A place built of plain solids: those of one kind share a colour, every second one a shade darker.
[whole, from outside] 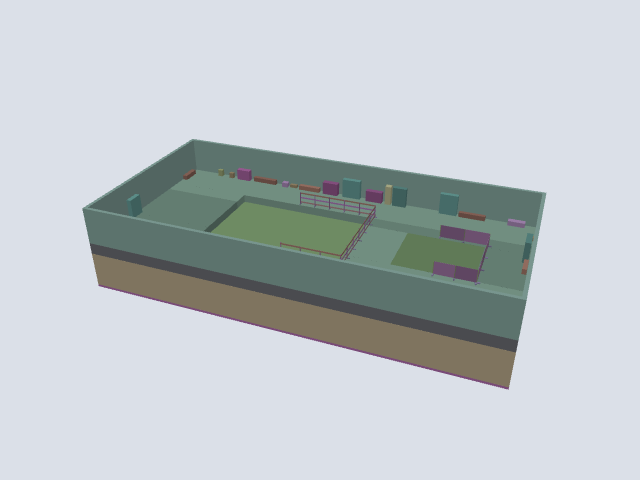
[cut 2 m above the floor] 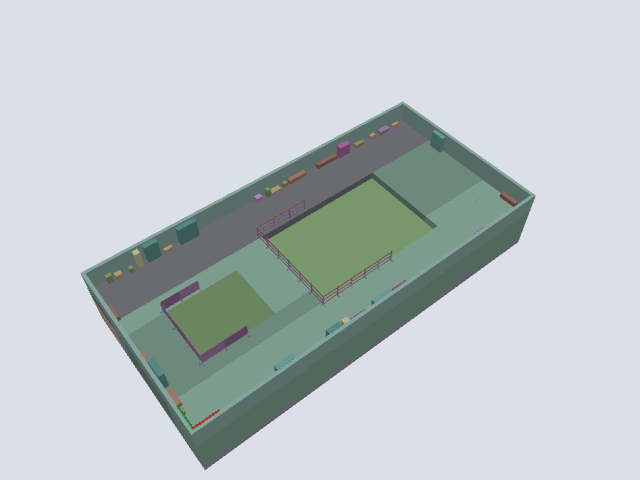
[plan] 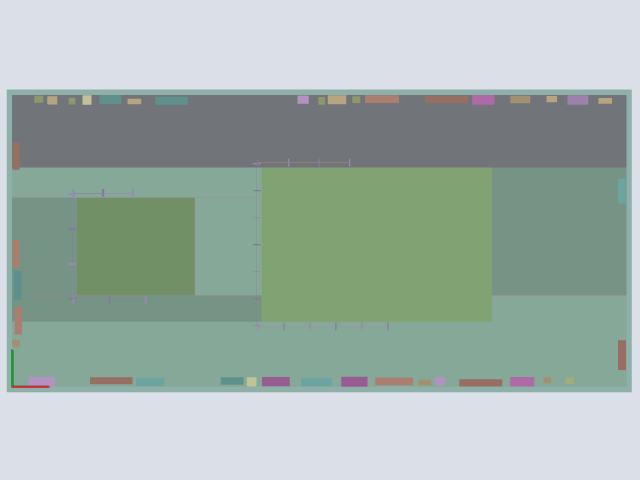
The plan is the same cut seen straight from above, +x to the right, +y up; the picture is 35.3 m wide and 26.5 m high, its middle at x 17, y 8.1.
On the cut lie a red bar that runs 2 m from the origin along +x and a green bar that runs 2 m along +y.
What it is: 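A town's swimming bath, shut for a repair, its basins drained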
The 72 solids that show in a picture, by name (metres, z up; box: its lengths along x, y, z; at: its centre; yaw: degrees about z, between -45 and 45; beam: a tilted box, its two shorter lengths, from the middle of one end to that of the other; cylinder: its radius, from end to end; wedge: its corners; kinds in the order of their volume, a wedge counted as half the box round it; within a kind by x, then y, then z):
{
 "surround_1": {"box": [3.88, 5.39, 4.1], "at": [1.64, 7.74, -2.05]},
 "surround_2": {"box": [14.09, 1.46, 4.1], "at": [6.74, 4.32, -2.05]},
 "surround_3": {"box": [14.09, 1.67, 4.1], "at": [6.74, 11.27, -2.05]},
 "surround_4": {"box": [3.69, 5.39, 4.1], "at": [11.94, 7.74, -2.05]},
 "surround_5": {"box": [34.52, 3.89, 4.1], "at": [16.96, 1.64, -2.05]},
 "surround_6": {"box": [7.72, 1.46, 4.1], "at": [30.35, 4.32, -2.05]},
 "surround_7": {"box": [7.72, 5.39, 4.1], "at": [30.35, 7.74, -2.05]},
 "surround_8": {"box": [7.72, 1.67, 4.1], "at": [30.35, 11.27, -2.05]},
 "surround_under_1": {"box": [34.52, 4.3, 3.1], "at": [16.96, 14.26, -2.55]},
 "floor_1": {"box": [6.51, 5.39, 4.1], "at": [6.84, 7.74, -2.05]},
 "floor_2": {"wedge": [[13.79, 3.59, -4.1], [13.79, 3.59, -0.8], [13.79, 12.11, -4.1], [13.79, 12.11, -0.8], [26.49, 3.59, -4.1], [26.49, 3.59, -0.71], [26.49, 12.11, -4.1], [26.49, 12.11, -0.71]]},
 "footing_1": {"box": [34.52, 16.71, 0.2], "at": [16.96, 8.05, -4.2]},
 "wall_1": {"box": [0.3, 16.11, 3.24], "at": [-0.15, 8.05, 1.62]},
 "wall_2": {"box": [34.52, 0.3, 3.24], "at": [16.96, -0.15, 1.62]},
 "wall_3": {"box": [34.52, 0.3, 3.24], "at": [16.96, 16.26, 1.62]},
 "wall_4": {"box": [0.3, 16.11, 3.24], "at": [34.07, 8.05, 1.62]},
 "cupboard_1": {"box": [0.47, 1.62, 1.83], "at": [0.31, 5.58, 0.91]},
 "cupboard_2": {"box": [1.2, 0.49, 1.88], "at": [5.42, 15.85, 0.94]},
 "cupboard_3": {"box": [1.58, 0.44, 1.94], "at": [7.63, 0.26, 0.97]},
 "cupboard_4": {"box": [1.8, 0.44, 1.88], "at": [8.8, 15.79, 0.94]},
 "cupboard_5": {"box": [1.26, 0.43, 1.82], "at": [12.15, 0.32, 0.91]},
 "cupboard_6": {"box": [1.71, 0.46, 1.8], "at": [16.81, 0.25, 0.9]},
 "cupboard_7": {"box": [0.42, 1.37, 1.77], "at": [33.66, 10.79, 0.88]},
 "reel_1": {"box": [1.54, 0.51, 1.05], "at": [14.57, 0.28, 0.52]},
 "reel_2": {"box": [1.46, 0.55, 1.19], "at": [18.9, 0.28, 0.59]},
 "reel_3": {"box": [1.24, 0.55, 1.19], "at": [26.02, 15.84, 0.6]},
 "reel_4": {"box": [1.33, 0.53, 1.03], "at": [28.16, 0.28, 0.52]},
 "bench_1": {"box": [0.36, 1.53, 0.46], "at": [0.21, 7.33, 0.23]},
 "bench_2": {"box": [0.39, 1.5, 0.43], "at": [0.21, 12.73, 0.21]},
 "bench_3": {"box": [0.41, 1.51, 0.45], "at": [0.34, 3.63, 0.23]},
 "bench_4": {"box": [2.34, 0.38, 0.43], "at": [5.48, 0.33, 0.21]},
 "bench_5": {"box": [1.87, 0.42, 0.45], "at": [20.42, 15.88, 0.23]},
 "bench_6": {"box": [2.08, 0.44, 0.42], "at": [21.09, 0.29, 0.21]},
 "bench_7": {"box": [2.37, 0.39, 0.43], "at": [24.0, 15.86, 0.21]},
 "bench_8": {"box": [2.36, 0.4, 0.43], "at": [25.88, 0.21, 0.21]},
 "bench_9": {"box": [0.44, 1.65, 0.43], "at": [33.67, 1.75, 0.21]},
 "chair_1": {"box": [0.5, 0.53, 1.75], "at": [4.14, 15.83, 0.87]},
 "chair_2": {"box": [0.54, 0.51, 1.8], "at": [13.22, 0.27, 0.9]},
 "crates_1": {"box": [0.42, 0.4, 0.28], "at": [0.22, 2.41, 0.14]},
 "crates_2": {"box": [0.57, 0.46, 0.51], "at": [2.22, 15.81, 0.26]},
 "crates_3": {"box": [0.76, 0.3, 0.4], "at": [6.75, 15.75, 0.2]},
 "crates_4": {"box": [1.02, 0.5, 0.27], "at": [17.94, 15.84, 0.14]},
 "crates_5": {"box": [0.72, 0.31, 0.3], "at": [22.78, 0.23, 0.15]},
 "crates_6": {"box": [1.1, 0.41, 0.34], "at": [28.05, 15.86, 0.17]},
 "crates_7": {"box": [0.43, 0.34, 0.52], "at": [29.55, 0.36, 0.26]},
 "crates_8": {"box": [0.58, 0.35, 0.37], "at": [29.8, 15.88, 0.18]},
 "crates_9": {"box": [0.75, 0.31, 0.34], "at": [32.74, 15.78, 0.17]},
 "blocks_1": {"box": [1.46, 0.52, 0.43], "at": [1.64, 0.28, 0.21]},
 "blocks_2": {"box": [0.62, 0.46, 0.5], "at": [16.07, 15.85, 0.25]},
 "blocks_3": {"box": [0.58, 0.46, 0.45], "at": [23.63, 0.31, 0.23]},
 "blocks_4": {"box": [1.15, 0.52, 0.41], "at": [31.23, 15.83, 0.2]},
 "drum_1": {"box": [0.5, 0.38, 0.81], "at": [1.47, 15.87, 0.41]},
 "drum_2": {"box": [0.37, 0.38, 0.46], "at": [3.31, 15.77, 0.23]},
 "drum_3": {"box": [0.37, 0.43, 0.84], "at": [17.09, 15.78, 0.42]},
 "drum_4": {"box": [0.46, 0.37, 0.46], "at": [19.0, 15.85, 0.23]},
 "drum_5": {"box": [0.47, 0.35, 0.64], "at": [30.8, 0.33, 0.32]},
 "guard_panel_1": {"box": [0.02, 1.92, 1.12], "at": [3.35, 5.79, 0.64]},
 "guard_panel_2": {"box": [0.02, 1.92, 1.12], "at": [3.35, 7.74, 0.64]},
 "guard_panel_3": {"box": [0.02, 1.92, 1.12], "at": [3.35, 9.69, 0.64]},
 "guard_panel_4": {"box": [1.64, 0.02, 1.12], "at": [4.19, 10.67, 0.64]},
 "guard_panel_5": {"box": [1.99, 0.02, 1.12], "at": [4.37, 4.81, 0.64]},
 "guard_panel_6": {"box": [1.64, 0.02, 1.12], "at": [5.86, 10.67, 0.64]},
 "guard_panel_7": {"box": [1.99, 0.02, 1.12], "at": [6.39, 4.81, 0.64]},
 "guard_plank_low_1": {"box": [0.025, 9.01, 0.14], "at": [13.52, 7.85, 0.22]},
 "guard_plank_low_2": {"box": [5.12, 0.025, 0.14], "at": [16.11, 12.38, 0.22]},
 "guard_plank_low_3": {"box": [7.24, 0.025, 0.14], "at": [17.16, 3.32, 0.22]},
 "guard_plank_mid_1": {"box": [0.025, 9.01, 0.14], "at": [13.52, 7.85, 0.67]},
 "guard_plank_mid_2": {"box": [5.12, 0.025, 0.14], "at": [16.11, 12.38, 0.67]},
 "guard_plank_mid_3": {"box": [7.24, 0.025, 0.14], "at": [17.16, 3.32, 0.67]},
 "guard_plank_top_1": {"box": [0.025, 9.01, 0.14], "at": [13.52, 7.85, 1.12]},
 "guard_plank_top_2": {"box": [5.12, 0.025, 0.14], "at": [16.11, 12.38, 1.12]},
 "guard_plank_top_3": {"box": [7.24, 0.025, 0.14], "at": [17.16, 3.32, 1.12]}
}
